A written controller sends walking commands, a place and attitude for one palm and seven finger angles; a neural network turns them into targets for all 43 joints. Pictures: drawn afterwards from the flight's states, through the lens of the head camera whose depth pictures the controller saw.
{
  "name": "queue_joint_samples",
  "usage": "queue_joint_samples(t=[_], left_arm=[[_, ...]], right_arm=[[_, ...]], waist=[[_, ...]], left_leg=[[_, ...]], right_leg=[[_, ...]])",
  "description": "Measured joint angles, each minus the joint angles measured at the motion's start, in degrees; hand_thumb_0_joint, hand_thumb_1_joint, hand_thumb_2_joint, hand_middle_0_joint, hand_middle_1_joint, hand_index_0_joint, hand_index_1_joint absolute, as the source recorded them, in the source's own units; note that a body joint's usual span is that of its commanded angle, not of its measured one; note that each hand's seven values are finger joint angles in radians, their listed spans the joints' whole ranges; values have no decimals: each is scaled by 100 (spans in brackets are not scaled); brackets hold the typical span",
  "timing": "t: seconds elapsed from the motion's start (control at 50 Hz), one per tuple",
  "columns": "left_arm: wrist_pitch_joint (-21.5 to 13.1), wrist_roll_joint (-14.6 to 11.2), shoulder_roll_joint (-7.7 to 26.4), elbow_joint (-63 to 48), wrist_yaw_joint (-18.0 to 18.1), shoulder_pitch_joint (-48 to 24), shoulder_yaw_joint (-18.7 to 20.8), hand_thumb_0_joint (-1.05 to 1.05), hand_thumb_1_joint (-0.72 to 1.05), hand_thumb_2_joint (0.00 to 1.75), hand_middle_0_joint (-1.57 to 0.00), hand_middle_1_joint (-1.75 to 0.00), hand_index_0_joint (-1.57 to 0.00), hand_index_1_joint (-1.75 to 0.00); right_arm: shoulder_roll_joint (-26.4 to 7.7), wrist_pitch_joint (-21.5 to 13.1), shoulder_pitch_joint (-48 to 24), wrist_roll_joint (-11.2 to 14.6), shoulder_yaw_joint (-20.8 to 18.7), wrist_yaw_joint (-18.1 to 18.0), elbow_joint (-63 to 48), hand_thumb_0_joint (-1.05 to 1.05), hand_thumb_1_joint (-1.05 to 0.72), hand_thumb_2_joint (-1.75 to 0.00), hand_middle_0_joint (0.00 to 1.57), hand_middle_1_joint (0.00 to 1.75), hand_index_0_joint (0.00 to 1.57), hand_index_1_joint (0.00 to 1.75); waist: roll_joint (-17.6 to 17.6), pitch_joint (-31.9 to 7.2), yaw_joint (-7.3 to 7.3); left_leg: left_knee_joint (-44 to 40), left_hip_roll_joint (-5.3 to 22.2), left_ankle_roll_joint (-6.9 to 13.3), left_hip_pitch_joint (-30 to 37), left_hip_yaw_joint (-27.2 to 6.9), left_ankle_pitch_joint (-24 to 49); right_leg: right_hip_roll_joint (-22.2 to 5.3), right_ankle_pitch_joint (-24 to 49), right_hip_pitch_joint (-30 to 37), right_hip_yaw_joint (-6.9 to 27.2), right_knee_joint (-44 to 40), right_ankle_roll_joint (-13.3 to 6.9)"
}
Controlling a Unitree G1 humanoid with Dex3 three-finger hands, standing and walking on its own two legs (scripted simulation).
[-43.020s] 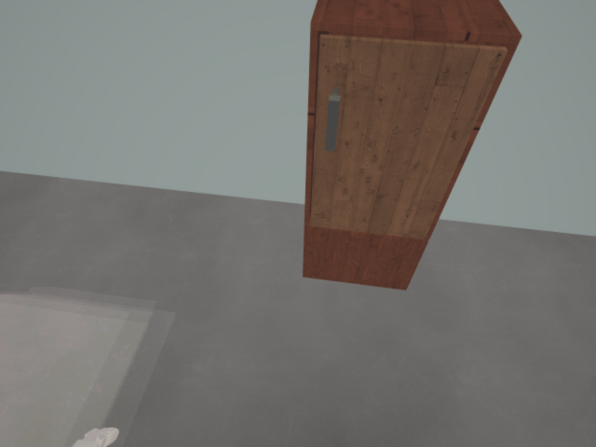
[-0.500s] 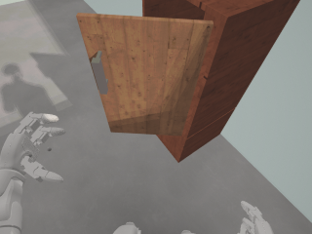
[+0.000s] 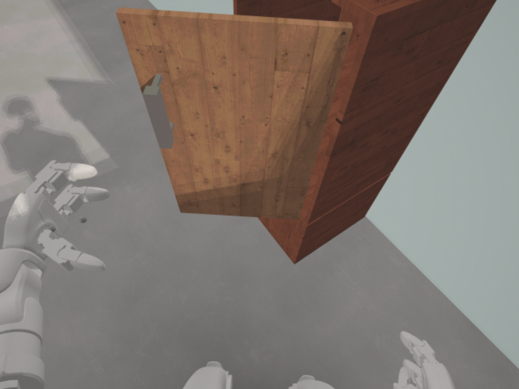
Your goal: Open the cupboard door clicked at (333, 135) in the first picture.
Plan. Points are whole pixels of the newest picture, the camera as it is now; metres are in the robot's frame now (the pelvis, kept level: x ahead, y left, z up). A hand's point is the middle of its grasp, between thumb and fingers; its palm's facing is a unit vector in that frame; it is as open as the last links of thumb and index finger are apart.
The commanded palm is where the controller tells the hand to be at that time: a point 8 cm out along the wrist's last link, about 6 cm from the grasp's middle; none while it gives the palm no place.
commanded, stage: move the hooked fingers beside the handle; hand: left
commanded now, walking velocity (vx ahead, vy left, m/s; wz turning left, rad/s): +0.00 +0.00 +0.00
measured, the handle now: (162, 112) +0.58 +0.23 +0.05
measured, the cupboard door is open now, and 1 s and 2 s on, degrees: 53 53 53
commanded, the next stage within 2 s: none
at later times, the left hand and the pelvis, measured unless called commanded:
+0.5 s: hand (99, 178) +0.41 +0.28 +0.06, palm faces -0.01 -1.00 +0.01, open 13.9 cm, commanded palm +0.39 +0.33 +0.07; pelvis +0.00 +0.02 -0.01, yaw -1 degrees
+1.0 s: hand (117, 145) +0.48 +0.28 +0.06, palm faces -0.01 -1.00 -0.01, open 13.9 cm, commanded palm +0.47 +0.32 +0.06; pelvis +0.00 +0.02 -0.02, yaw -2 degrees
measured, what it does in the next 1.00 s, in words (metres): stands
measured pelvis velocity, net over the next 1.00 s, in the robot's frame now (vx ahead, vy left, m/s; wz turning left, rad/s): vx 0.00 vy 0.02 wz -0.04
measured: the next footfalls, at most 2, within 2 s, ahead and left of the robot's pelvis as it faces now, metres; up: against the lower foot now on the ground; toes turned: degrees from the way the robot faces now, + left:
none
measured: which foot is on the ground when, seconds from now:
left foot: down 0.00-1.00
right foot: down 0.00-1.00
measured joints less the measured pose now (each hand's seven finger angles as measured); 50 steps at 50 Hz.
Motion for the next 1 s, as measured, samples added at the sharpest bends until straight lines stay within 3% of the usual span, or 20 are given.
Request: queue_joint_samples(t=[0.32, 0.62, 1.0], left_arm=[[-137, 185, 300, 922, -35, -853, 250, -1, -49, 30, -30, -120, -30, -120], [-296, 597, 428, 1893, 283, -2031, 72, -1, -50, 30, -30, -120, -30, -120], [-436, 967, 1034, 2984, 433, -3165, 224, -1, -50, 30, -30, -120, -30, -120]], right_arm=[[-23, 363, 424, -25, -73, 127, 33, 1, -90, -90, 20, 30, 21, 30], [14, 625, 447, -100, -40, 201, 122, 1, -90, -90, 20, 30, 21, 30], [-36, 1064, 685, -178, 9, 232, 233, 1, -90, -90, 21, 30, 21, 30]], waist=[[-35, -87, -226], [-24, -111, -373], [-8, -74, -660]], left_leg=[[80, 40, 81, -288, 146, -67], [246, -3, 170, -639, 157, -93], [491, 68, 178, -1121, 134, -163]], right_leg=[[30, 15, -329, 150, 48, 77], [-17, 22, -640, 158, 150, 165], [48, 2, -1094, 142, 316, 168]])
